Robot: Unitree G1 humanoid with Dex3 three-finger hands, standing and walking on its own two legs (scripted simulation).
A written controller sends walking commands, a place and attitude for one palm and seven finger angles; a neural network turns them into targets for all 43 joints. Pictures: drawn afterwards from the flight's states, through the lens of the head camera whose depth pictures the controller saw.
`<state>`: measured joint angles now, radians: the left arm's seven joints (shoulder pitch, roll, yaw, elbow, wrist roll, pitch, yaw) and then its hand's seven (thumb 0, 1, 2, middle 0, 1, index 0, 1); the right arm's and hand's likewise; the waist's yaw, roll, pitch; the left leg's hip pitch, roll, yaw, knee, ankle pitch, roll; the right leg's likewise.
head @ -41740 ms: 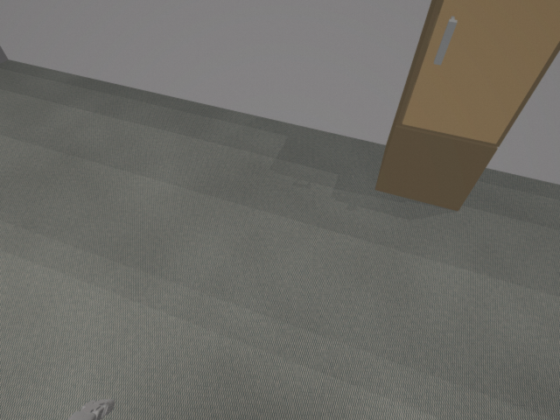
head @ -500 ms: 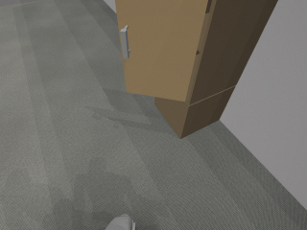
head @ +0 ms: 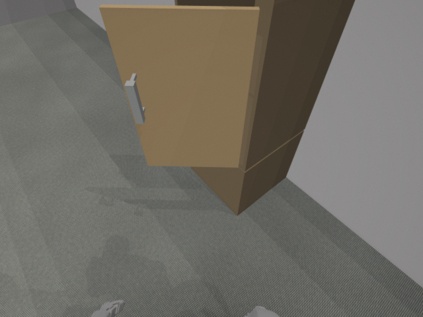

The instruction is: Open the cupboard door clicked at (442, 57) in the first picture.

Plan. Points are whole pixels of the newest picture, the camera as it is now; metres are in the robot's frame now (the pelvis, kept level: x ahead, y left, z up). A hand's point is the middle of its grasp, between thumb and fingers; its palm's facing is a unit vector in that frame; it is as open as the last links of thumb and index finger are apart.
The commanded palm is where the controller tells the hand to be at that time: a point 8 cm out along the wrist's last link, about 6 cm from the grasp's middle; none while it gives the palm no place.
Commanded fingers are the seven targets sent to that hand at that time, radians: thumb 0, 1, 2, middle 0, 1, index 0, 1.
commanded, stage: take the last steps up to it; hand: left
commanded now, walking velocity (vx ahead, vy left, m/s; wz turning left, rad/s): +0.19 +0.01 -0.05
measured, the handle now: (137, 98) +0.68 +0.24 +0.01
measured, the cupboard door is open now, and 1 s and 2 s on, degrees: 49 49 49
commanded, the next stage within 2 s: come to a stop and stand still in 0.10 s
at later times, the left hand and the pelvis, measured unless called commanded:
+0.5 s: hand out of the picture +0.13 +0.19 -0.20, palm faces +0.05 -0.98 -0.19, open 7.3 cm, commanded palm none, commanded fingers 0.00 0.90 0.90 -0.20 -0.30 -0.20 -0.30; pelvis +0.12 +0.01 -0.01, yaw -2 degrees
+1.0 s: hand out of the picture +0.12 +0.15 -0.18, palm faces +0.03 -0.98 -0.19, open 7.3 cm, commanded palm none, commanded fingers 0.00 0.90 0.90 -0.20 -0.30 -0.20 -0.30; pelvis +0.10 -0.03 +0.00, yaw -1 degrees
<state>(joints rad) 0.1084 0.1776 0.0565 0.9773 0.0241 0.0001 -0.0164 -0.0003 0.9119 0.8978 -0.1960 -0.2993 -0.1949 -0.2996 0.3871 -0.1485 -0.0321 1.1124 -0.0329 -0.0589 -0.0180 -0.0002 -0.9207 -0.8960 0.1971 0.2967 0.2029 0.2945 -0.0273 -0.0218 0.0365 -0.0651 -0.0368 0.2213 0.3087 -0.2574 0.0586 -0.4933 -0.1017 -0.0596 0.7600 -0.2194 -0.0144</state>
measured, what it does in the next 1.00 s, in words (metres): walks ahead: right foot, then left foot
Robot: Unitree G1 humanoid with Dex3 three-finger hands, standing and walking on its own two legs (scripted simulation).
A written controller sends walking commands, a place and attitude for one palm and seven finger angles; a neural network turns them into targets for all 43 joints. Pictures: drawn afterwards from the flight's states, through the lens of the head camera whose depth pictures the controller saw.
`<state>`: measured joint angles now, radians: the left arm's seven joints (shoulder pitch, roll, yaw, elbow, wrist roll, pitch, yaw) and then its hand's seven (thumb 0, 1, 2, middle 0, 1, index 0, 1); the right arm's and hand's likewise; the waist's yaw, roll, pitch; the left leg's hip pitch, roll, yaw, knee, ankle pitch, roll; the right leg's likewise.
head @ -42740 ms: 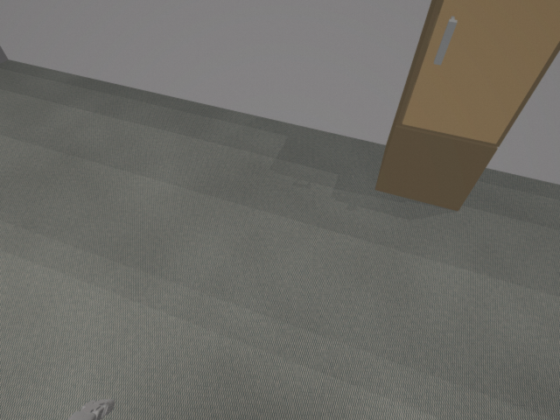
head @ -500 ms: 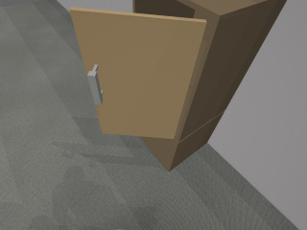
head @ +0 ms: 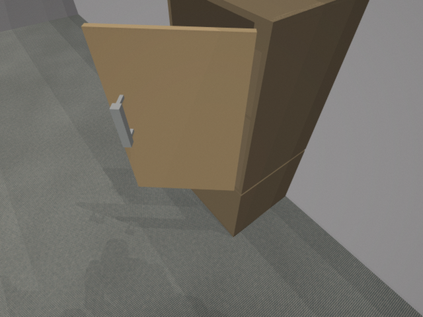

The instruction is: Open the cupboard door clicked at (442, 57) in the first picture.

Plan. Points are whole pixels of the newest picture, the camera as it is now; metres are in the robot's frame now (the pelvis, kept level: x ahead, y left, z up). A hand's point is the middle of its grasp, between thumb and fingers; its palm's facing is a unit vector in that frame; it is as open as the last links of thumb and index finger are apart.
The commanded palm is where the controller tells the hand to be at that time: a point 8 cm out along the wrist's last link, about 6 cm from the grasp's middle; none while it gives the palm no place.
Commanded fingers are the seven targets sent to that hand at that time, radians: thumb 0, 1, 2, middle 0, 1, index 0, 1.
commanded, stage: come to a stop and stand still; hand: left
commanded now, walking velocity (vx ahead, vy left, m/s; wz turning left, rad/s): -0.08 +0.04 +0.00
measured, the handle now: (124, 121) +0.58 +0.28 +0.01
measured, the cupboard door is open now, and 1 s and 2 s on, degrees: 49 49 49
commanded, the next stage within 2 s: look again from close up in 0.48 s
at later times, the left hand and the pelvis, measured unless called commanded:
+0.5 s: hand out of the picture +0.00 +0.20 -0.18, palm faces +0.02 -0.99 -0.16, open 7.3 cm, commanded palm none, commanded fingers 0.00 0.90 0.90 -0.20 -0.30 -0.20 -0.30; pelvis +0.00 +0.03 +0.01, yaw -1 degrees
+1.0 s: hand out of the picture +0.01 +0.20 -0.17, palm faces -0.01 -0.97 -0.25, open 7.4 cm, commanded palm none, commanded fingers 0.00 0.90 0.90 -0.20 -0.30 -0.20 -0.30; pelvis +0.00 +0.02 +0.00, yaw -2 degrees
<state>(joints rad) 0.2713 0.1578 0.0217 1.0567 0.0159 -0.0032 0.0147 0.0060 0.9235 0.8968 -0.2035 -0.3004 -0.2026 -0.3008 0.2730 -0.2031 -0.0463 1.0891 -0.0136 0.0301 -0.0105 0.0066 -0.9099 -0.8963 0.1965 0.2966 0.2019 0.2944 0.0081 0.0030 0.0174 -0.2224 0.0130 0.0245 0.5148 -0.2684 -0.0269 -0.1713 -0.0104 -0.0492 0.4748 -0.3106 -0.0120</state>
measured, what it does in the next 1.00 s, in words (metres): stands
